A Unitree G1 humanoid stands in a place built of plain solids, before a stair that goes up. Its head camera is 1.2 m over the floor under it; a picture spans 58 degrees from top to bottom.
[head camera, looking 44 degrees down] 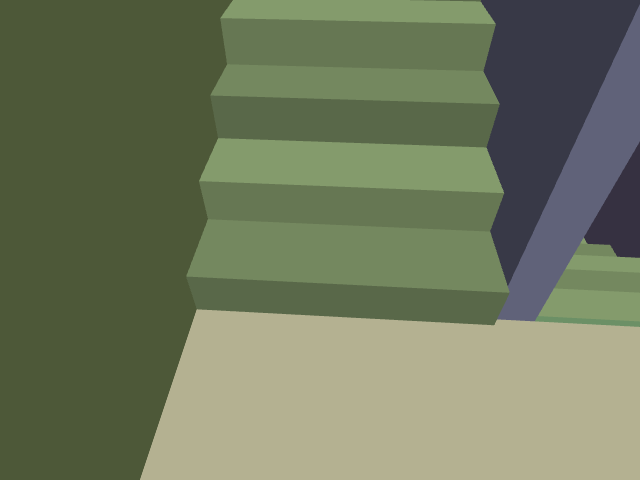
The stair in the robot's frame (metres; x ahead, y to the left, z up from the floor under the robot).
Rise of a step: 0.17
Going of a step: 0.27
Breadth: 1.00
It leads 4 degrees to the right of straight ahead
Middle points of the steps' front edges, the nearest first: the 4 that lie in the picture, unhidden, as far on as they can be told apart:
0.87 -0.08 0.17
1.14 -0.10 0.34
1.41 -0.11 0.51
1.68 -0.13 0.68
